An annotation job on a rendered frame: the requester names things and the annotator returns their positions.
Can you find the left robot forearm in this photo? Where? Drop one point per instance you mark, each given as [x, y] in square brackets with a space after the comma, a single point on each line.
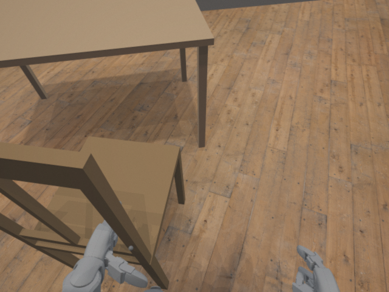
[87, 276]

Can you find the robot right hand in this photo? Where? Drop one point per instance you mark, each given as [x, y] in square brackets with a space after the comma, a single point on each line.
[322, 279]

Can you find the table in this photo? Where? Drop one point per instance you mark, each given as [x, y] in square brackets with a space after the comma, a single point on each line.
[47, 31]

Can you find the chair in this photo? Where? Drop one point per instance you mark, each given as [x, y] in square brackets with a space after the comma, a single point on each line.
[92, 182]

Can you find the robot left hand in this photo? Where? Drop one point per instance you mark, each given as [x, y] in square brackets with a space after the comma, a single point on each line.
[100, 243]

